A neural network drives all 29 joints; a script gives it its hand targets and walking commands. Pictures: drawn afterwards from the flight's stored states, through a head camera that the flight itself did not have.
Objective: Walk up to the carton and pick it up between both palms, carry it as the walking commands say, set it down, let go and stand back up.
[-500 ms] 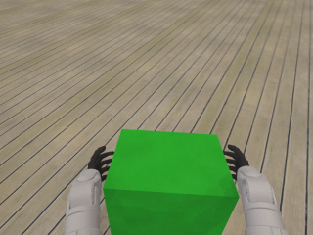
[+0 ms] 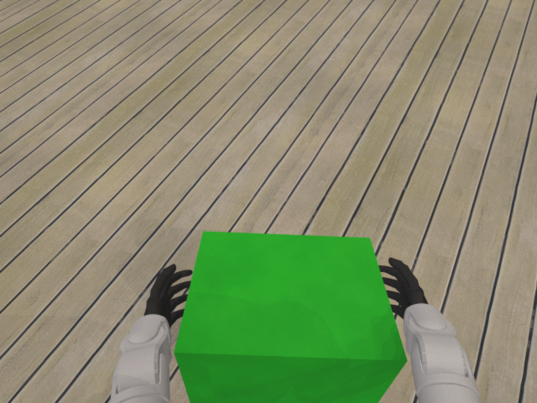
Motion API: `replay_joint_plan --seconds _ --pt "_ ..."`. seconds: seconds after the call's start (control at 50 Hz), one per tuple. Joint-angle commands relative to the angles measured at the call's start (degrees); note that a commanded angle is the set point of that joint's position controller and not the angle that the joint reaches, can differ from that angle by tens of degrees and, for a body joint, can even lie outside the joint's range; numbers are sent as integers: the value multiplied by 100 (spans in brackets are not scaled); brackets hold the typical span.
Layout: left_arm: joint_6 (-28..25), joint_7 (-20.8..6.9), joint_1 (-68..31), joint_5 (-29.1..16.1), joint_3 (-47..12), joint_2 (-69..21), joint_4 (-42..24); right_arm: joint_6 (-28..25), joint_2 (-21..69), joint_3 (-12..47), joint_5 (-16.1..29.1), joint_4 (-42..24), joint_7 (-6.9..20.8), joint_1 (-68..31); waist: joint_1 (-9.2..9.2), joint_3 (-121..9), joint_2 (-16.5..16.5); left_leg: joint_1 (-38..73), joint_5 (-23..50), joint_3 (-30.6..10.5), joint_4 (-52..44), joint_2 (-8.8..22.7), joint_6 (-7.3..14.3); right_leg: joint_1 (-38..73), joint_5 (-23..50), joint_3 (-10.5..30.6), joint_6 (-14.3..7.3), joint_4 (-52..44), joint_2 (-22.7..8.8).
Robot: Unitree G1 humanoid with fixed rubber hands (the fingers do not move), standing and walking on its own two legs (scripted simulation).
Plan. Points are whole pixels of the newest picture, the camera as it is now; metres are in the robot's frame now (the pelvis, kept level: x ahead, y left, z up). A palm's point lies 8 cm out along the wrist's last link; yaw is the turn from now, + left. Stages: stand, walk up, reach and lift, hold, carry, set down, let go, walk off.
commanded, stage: set down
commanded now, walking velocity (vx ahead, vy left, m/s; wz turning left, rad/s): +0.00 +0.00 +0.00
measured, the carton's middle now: (282, 331) +0.26 +0.01 -0.15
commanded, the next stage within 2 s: none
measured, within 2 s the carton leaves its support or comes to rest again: neither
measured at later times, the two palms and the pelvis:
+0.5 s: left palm (182, 313) +0.28 +0.19 -0.13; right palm (397, 302) +0.31 -0.19 -0.14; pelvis -0.08 +0.00 -0.06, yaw -1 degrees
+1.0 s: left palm (194, 304) +0.32 +0.19 -0.22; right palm (380, 295) +0.35 -0.19 -0.22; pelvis -0.07 -0.01 -0.13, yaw +0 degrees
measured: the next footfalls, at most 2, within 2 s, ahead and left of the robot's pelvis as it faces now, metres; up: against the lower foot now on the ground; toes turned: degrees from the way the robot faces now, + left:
none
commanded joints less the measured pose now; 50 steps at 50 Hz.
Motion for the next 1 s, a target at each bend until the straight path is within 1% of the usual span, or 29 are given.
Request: replay_joint_plan --seconds 0.0,0.02,0.04,0.06,0.1,0.12,0.14,0.22,0.24,0.28,0.3,0.34,0.36,0.4,0.42,0.44,0.5,0.54,0.56,0.6,0.64,0.7,0.72,0.74,0.78,0.82,0.86,0.96,0.98 --pt "-448 -1038 -2442 -769 -3452 -4151 -146 -811 4572 3127 1149 -408 1122 -2570 42 -3131 130 343 3356 439 426 -669 -85 1387 3344 -240 -34 772 594" --pt "-500 -981 -2406 -658 -3384 -4170 -32 -911 4324 2885 948 -478 1127 -2658 -162 -3147 182 306 3494 428 516 -693 -127 1121 3133 -343 -52 847 635" --pt "-618 -985 -2415 -679 -3373 -4162 -11 -979 4435 3148 1074 -399 1138 -2714 8 -3261 137 18 3362 515 578 -748 -165 1345 3364 -295 -77 874 642" --pt "-599 -994 -2459 -534 -3188 -4134 197 -981 4471 2947 901 -342 1115 -2692 -113 -3195 -142 -431 2780 489 610 -698 -93 1146 3082 -341 -88 963 634" --pt "-723 -936 -2751 -388 -2927 -4139 417 -1048 4364 2803 843 -101 1177 -3164 66 -3258 -183 -720 2438 569 834 -699 -80 571 2449 -367 -135 1159 641" --pt "-701 -934 -2626 -434 -3018 -4298 591 -1077 4264 2788 886 -219 1230 -3272 -139 -3506 -221 -493 2569 529 922 -678 -57 385 2154 -569 -88 1279 720" --pt "-783 -945 -3133 -362 -2933 -4257 480 -1121 4411 2793 956 54 1231 -3538 93 -3376 -27 -945 2466 618 1041 -727 -68 106 2087 -462 -134 1354 686" --pt "-750 -969 -3598 -489 -3007 -4500 657 -1109 4461 2539 922 330 1373 -3863 -101 -4005 52 -1224 2226 620 1399 -647 -125 -563 1572 -572 -207 1859 760" --pt "-697 -1000 -3637 -357 -2699 -4478 867 -1089 4263 2475 881 462 1419 -4116 81 -3804 7 -1548 1917 727 1413 -682 -138 -699 1409 -544 -230 1856 759" --pt "-635 -1051 -3963 -447 -2978 -4582 796 -1076 4408 2480 943 405 1512 -4363 -149 -4085 102 -1393 1865 667 1542 -639 -138 -1131 1097 -605 -203 2001 754" --pt "-603 -1119 -4484 -410 -2767 -4407 775 -979 4644 2504 855 534 1505 -4549 27 -4024 -123 -2021 1329 836 1635 -698 -124 -1006 929 -571 -187 2023 737" --pt "-584 -1159 -4769 -571 -3004 -4806 584 -947 4731 2533 939 539 1603 -4845 -13 -4873 56 -1830 1407 862 1807 -711 -172 -1064 900 -616 -231 2248 750" --pt "-552 -1280 -5179 -643 -3049 -4722 572 -923 4890 2602 981 405 1579 -5344 -88 -4974 -157 -2166 1000 915 1943 -724 -86 -987 737 -626 -140 2352 724" --pt "-460 -1426 -5280 -513 -2672 -4699 820 -846 5027 2731 941 253 1613 -5787 144 -5040 -257 -2866 692 1033 2158 -814 -16 -879 650 -523 -157 2501 633" --pt "-428 -1437 -5341 -587 -2757 -4754 860 -765 5116 2517 833 662 1610 -5360 -85 -4910 -410 -2909 829 855 2081 -754 26 -1079 765 -627 -125 2613 674" --pt "-348 -1458 -5617 -630 -2803 -4626 720 -634 5375 2526 897 743 1651 -5541 53 -5280 -505 -2914 177 1008 2198 -751 43 -1109 67 -708 -95 2686 698" --pt "-210 -1661 -5882 -589 -2502 -4456 1002 -487 5485 2490 834 905 1636 -5704 32 -5141 -658 -3673 -180 1051 2394 -741 104 -1047 -76 -608 -82 2820 636" --pt "-170 -1793 -5969 -539 -2326 -4600 1280 -463 5451 2511 949 754 1664 -6192 121 -5266 -428 -4170 -180 1196 2676 -824 145 -1179 -154 -502 -42 2971 568" --pt "-149 -1840 -5978 -556 -2223 -4413 1345 -414 5615 2468 933 815 1596 -6136 132 -5256 -688 -4396 -366 1154 2682 -787 212 -985 -178 -437 12 2985 558" --pt "-151 -1865 -6293 -542 -2316 -4537 1342 -453 5598 2351 1017 938 1593 -6296 121 -5053 -218 -4574 -223 1145 2794 -860 208 -1347 -117 -420 -38 3112 526" --pt "-111 -1891 -6090 -511 -2078 -4343 1586 -382 5564 2476 1052 846 1620 -6474 299 -5174 -530 -4763 -541 1234 2926 -813 211 -1337 -503 -480 25 3197 550" --pt "-104 -1959 -6405 -630 -2049 -4394 1490 -368 5481 2421 996 676 1581 -6651 124 -5843 -439 -4936 -442 1216 3113 -821 201 -1361 -197 -531 52 3432 567" --pt "-146 -1939 -6323 -578 -2119 -4417 1501 -409 5569 2589 1134 648 1592 -6640 285 -5818 -557 -4929 -6 1216 3221 -843 222 -1508 286 -560 83 3556 573" --pt "-152 -1945 -6551 -681 -2188 -4478 1464 -431 5468 2357 969 656 1559 -6721 44 -5805 -375 -5031 -196 1169 3259 -879 237 -1732 70 -601 31 3671 616" --pt "-200 -1874 -6467 -895 -2517 -4667 1175 -515 5489 2609 1201 493 1558 -6649 69 -6438 -237 -4750 459 1143 3458 -863 166 -1804 698 -631 22 3901 640" --pt "-275 -1853 -6053 -961 -2497 -4649 1200 -579 5391 2903 1231 247 1499 -6534 30 -6901 -732 -4761 1057 1100 3722 -866 142 -1577 1520 -628 62 4099 642" --pt "-344 -1704 -5971 -986 -2772 -4560 859 -604 5577 2870 1217 383 1500 -6118 3 -7275 -561 -4746 1359 1125 3808 -920 100 -1602 1985 -633 79 4295 677" --pt "-413 -1494 -5975 -1081 -2908 -4531 885 -738 5033 2743 1238 810 1475 -5859 -25 -6814 -283 -4815 1613 1093 4090 -885 -65 -2670 1842 -614 -28 4493 722" --pt "-391 -1517 -6009 -1129 -2933 -4624 976 -723 4903 2664 1225 738 1464 -5935 -196 -6893 -352 -4889 1423 1101 4130 -913 -78 -2780 1613 -706 -7 4517 741"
